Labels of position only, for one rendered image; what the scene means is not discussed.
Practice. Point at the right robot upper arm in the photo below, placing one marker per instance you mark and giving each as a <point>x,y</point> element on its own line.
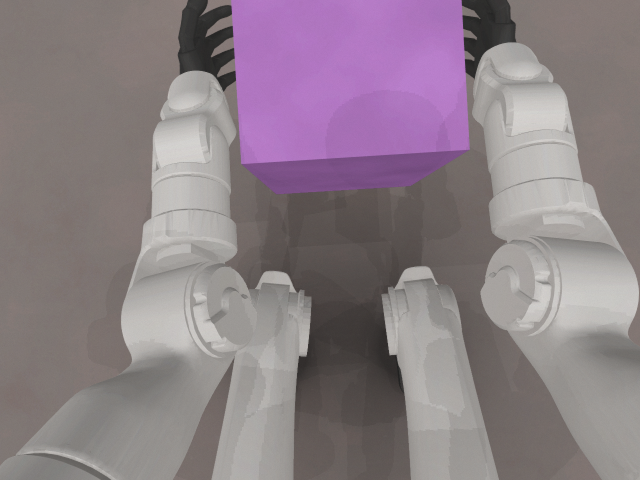
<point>568,305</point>

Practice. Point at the robot left forearm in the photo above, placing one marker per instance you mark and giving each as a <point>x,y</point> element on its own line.
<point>191,186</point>

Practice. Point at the right robot shin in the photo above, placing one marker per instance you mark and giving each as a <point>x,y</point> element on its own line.
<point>446,294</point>

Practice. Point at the right robot hand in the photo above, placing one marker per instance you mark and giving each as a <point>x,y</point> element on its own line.
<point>493,28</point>

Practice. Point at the carton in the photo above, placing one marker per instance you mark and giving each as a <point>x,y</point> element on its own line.
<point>349,94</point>

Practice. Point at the left robot shin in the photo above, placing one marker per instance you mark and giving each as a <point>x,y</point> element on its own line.
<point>274,277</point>

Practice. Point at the left robot hand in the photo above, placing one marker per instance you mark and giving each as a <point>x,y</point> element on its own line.
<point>196,49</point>

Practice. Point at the robot right forearm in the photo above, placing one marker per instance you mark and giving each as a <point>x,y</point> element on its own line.
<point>532,153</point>

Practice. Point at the left robot upper arm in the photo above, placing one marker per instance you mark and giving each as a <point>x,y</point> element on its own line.
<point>182,328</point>

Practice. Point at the robot shin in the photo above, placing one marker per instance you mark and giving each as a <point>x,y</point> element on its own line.
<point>274,277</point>
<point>446,294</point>

